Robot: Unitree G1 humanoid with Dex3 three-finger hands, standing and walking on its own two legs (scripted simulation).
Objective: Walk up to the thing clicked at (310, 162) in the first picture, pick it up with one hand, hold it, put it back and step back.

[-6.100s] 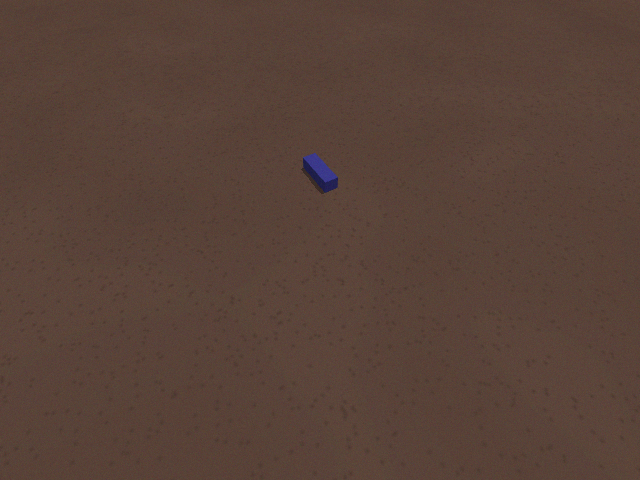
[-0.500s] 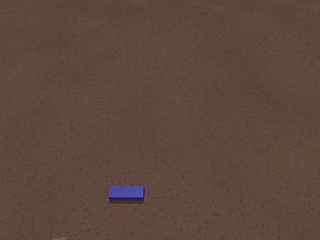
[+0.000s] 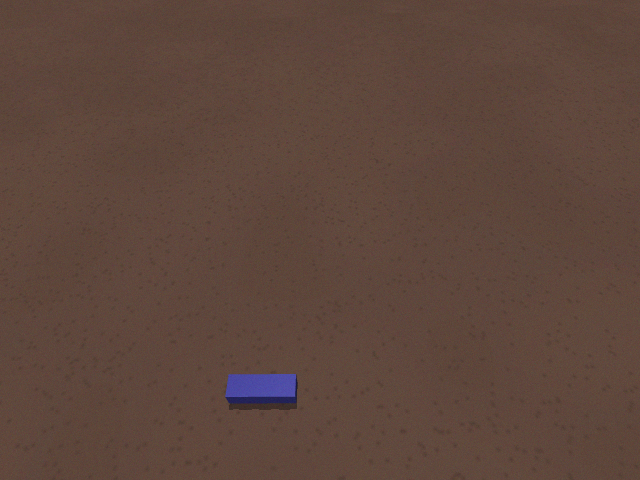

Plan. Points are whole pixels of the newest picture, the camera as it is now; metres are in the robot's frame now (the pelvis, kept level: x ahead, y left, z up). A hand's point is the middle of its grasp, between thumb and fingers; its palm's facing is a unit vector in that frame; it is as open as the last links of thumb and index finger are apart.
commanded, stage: stand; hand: left
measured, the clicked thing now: (262, 388) +0.47 +0.22 -0.75
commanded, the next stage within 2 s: none
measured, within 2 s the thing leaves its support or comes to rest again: neither
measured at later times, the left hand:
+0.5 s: hand out of the picture +0.08 +0.25 -0.16, palm faces -0.03 -0.94 -0.34, open 7.3 cm
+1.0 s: hand out of the picture +0.07 +0.25 -0.15, palm faces -0.03 -0.94 -0.35, open 7.3 cm
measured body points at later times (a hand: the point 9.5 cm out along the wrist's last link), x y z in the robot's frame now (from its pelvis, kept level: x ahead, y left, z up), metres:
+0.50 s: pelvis +0.00 +0.00 +0.00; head +0.01 -0.01 +0.45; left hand +0.08 +0.30 -0.13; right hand +0.08 -0.31 -0.13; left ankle +0.00 +0.14 -0.75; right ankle +0.00 -0.13 -0.75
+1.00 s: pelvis +0.00 +0.00 +0.00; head +0.00 -0.01 +0.45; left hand +0.07 +0.30 -0.13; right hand +0.07 -0.31 -0.14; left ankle +0.00 +0.14 -0.75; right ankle +0.00 -0.13 -0.75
